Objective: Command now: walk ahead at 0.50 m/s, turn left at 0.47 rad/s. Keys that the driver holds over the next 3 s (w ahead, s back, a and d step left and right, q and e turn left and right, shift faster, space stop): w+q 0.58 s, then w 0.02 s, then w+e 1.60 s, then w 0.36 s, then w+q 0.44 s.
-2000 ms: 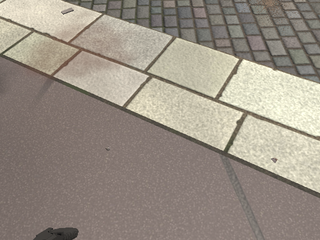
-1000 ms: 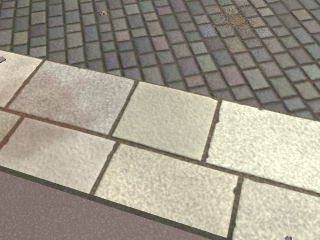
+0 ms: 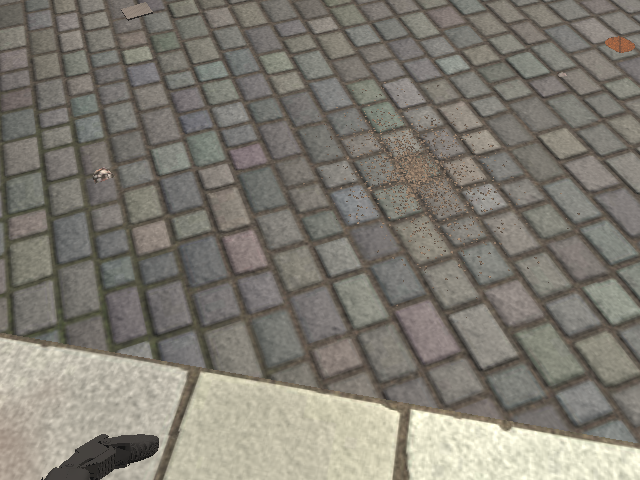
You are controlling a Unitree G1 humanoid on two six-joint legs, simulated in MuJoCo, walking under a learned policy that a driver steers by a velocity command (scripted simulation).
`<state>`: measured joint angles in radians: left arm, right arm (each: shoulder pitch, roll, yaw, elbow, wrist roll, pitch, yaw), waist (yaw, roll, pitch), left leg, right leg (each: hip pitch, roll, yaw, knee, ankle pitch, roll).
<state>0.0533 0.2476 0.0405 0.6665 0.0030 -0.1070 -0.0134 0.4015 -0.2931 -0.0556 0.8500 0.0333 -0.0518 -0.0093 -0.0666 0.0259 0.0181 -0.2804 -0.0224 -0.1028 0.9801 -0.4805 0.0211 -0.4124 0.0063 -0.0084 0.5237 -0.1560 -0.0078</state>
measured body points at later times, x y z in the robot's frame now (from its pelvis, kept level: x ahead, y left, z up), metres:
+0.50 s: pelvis +0.25 +0.08 -0.01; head +0.29 +0.10 +0.44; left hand +0.23 +0.38 -0.14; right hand +0.51 -0.12 -0.09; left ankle +0.31 +0.17 -0.73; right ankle +0.13 -0.12 -0.64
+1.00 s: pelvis +0.55 +0.13 -0.01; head +0.58 +0.14 +0.44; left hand +0.66 +0.43 -0.10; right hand +0.68 -0.13 -0.13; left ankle +0.32 +0.18 -0.70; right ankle +0.68 +0.08 -0.73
